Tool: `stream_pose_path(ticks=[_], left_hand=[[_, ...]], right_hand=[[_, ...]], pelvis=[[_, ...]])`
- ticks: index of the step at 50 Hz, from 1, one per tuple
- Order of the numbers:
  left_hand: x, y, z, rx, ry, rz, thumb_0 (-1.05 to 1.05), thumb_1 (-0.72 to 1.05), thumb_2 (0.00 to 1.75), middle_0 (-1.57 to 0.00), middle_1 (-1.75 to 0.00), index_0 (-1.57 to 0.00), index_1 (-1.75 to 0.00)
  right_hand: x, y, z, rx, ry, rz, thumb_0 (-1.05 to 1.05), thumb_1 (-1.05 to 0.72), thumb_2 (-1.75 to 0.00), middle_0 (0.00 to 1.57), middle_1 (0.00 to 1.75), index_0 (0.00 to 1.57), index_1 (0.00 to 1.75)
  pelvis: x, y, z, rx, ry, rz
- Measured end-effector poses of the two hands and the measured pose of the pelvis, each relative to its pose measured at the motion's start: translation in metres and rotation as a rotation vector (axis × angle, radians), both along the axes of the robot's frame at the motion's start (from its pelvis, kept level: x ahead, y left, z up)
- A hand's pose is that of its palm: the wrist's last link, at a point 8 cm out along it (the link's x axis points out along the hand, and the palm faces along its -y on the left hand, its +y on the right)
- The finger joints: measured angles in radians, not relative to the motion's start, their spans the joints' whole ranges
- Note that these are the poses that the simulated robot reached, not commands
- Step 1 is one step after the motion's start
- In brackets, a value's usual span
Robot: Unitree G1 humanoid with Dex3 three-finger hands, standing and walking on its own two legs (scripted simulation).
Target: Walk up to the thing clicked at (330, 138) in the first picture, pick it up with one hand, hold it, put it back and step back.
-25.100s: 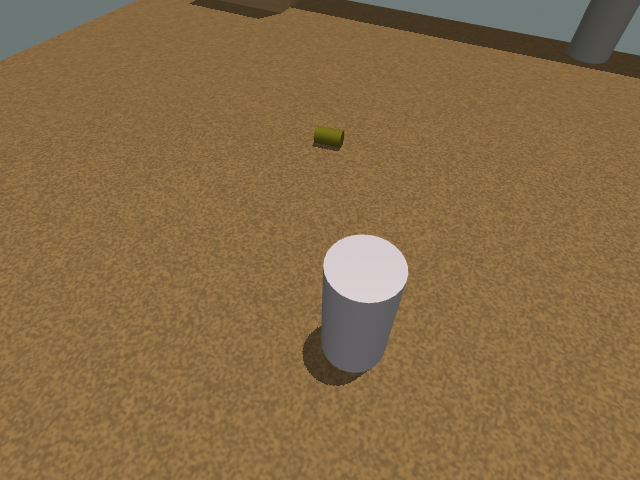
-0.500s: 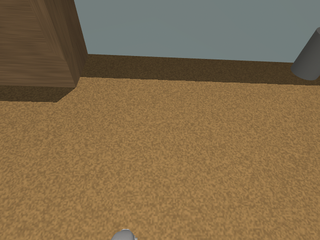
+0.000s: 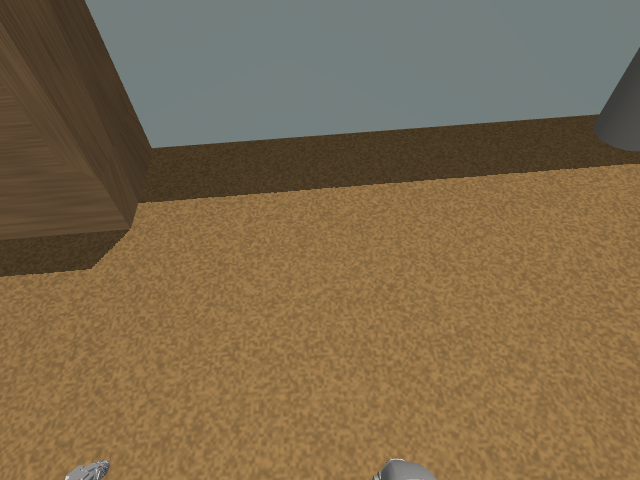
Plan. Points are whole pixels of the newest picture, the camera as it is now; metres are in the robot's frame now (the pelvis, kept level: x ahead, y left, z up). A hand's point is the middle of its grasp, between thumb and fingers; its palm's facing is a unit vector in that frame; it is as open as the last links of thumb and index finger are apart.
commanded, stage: walk up
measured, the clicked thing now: out of the picture -0.23 -0.41 -0.70
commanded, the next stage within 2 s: none
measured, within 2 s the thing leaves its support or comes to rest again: neither
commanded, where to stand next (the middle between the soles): +0.37 +0.03 m, yaw -1 degrees
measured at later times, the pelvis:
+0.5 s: pelvis +0.18 +0.09 +0.01, yaw -22 degrees
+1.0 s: pelvis +0.34 +0.12 +0.01, yaw -45 degrees
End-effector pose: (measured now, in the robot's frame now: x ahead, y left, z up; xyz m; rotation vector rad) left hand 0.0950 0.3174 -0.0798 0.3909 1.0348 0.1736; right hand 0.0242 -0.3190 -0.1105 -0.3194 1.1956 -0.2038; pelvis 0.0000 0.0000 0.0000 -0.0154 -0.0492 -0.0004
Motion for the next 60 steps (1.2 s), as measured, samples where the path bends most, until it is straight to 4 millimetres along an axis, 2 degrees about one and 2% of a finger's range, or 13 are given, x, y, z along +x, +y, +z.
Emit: stream_pose_path(ticks=[7,12,15,18,21,24,27,34,41,45,48,55,60], left_hand=[[0.007,-0.009,0.016,-0.011,0.034,0.062,0.00,0.91,0.90,-0.21,-0.30,-0.20,-0.30],[0.009,0.002,0.017,0.008,0.192,0.007,0.00,0.90,0.90,-0.21,-0.30,-0.20,-0.30],[0.029,0.020,0.017,0.026,0.249,-0.042,0.00,0.90,0.90,-0.21,-0.31,-0.20,-0.30],[0.066,0.046,0.016,0.052,0.233,-0.085,0.01,0.90,0.90,-0.21,-0.31,-0.21,-0.30],[0.119,0.076,0.007,0.081,0.203,-0.145,0.01,0.90,0.90,-0.21,-0.31,-0.21,-0.30],[0.181,0.096,0.000,0.123,0.183,-0.213,0.01,0.90,0.90,-0.21,-0.31,-0.20,-0.30],[0.245,0.096,0.007,0.128,0.165,-0.310,0.01,0.91,0.90,-0.20,-0.30,-0.20,-0.30],[0.374,0.073,0.023,0.114,0.112,-0.515,0.00,0.91,0.90,-0.20,-0.30,-0.20,-0.30],[0.479,0.000,0.016,0.102,0.084,-0.706,0.00,0.91,0.90,-0.20,-0.30,-0.20,-0.29],[0.526,-0.049,0.004,0.070,0.012,-0.784,0.00,0.91,0.90,-0.20,-0.30,-0.20,-0.30],[0.543,-0.069,0.000,0.032,-0.036,-0.813,0.00,0.91,0.90,-0.20,-0.30,-0.20,-0.30],[0.580,-0.085,-0.014,-0.021,0.008,-0.890,0.00,0.91,0.90,-0.21,-0.30,-0.20,-0.30],[0.628,-0.092,-0.033,-0.018,0.009,-0.956,0.00,0.90,0.90,-0.21,-0.31,-0.20,-0.30]], right_hand=[[0.086,0.007,0.015,0.033,-0.058,0.059,0.01,-0.91,-0.90,0.20,0.30,0.20,0.30],[0.147,0.014,0.032,0.034,-0.189,0.033,0.01,-0.91,-0.90,0.20,0.30,0.20,0.30],[0.172,0.021,0.040,0.023,-0.250,0.000,0.00,-0.91,-0.90,0.20,0.30,0.20,0.30],[0.190,0.031,0.043,-0.001,-0.262,-0.032,0.00,-0.91,-0.90,0.20,0.30,0.20,0.30],[0.198,0.046,0.042,-0.036,-0.270,-0.084,0.00,-0.91,-0.90,0.20,0.30,0.20,0.30],[0.188,0.067,0.045,-0.063,-0.270,-0.155,0.00,-0.91,-0.90,0.20,0.30,0.20,0.30],[0.163,0.087,0.055,-0.057,-0.221,-0.267,0.00,-0.91,-0.90,0.20,0.30,0.20,0.30],[0.107,0.120,0.063,-0.079,-0.083,-0.492,0.00,-0.90,-0.90,0.20,0.30,0.20,0.30],[0.087,0.155,0.040,-0.052,0.003,-0.689,0.01,-0.91,-0.90,0.20,0.30,0.20,0.30],[0.101,0.169,0.016,-0.006,0.030,-0.766,0.01,-0.91,-0.90,0.20,0.30,0.20,0.30],[0.131,0.174,0.008,0.017,0.029,-0.768,0.01,-0.91,-0.90,0.20,0.30,0.20,0.30],[0.202,0.165,0.021,-0.063,-0.140,-0.766,0.01,-0.91,-0.90,0.20,0.30,0.21,0.30],[0.202,0.181,0.022,-0.200,-0.153,-0.835,0.00,-0.90,-0.90,0.21,0.30,0.21,0.30]], pelvis=[[0.046,-0.001,0.019,0.021,-0.008,-0.012],[0.074,0.017,0.024,0.010,0.008,-0.144],[0.094,0.033,0.023,-0.001,0.021,-0.189],[0.120,0.053,0.018,-0.014,0.032,-0.235],[0.148,0.076,0.008,-0.017,0.035,-0.280],[0.168,0.091,0.005,0.008,0.018,-0.353],[0.188,0.100,0.018,-0.008,0.020,-0.404],[0.241,0.113,0.030,0.001,0.026,-0.520],[0.296,0.113,0.019,0.026,0.031,-0.640],[0.318,0.107,0.005,0.006,0.030,-0.693],[0.329,0.112,0.003,-0.002,0.020,-0.752],[0.377,0.126,0.001,0.017,0.004,-0.855],[0.406,0.141,-0.018,0.038,-0.027,-0.944]])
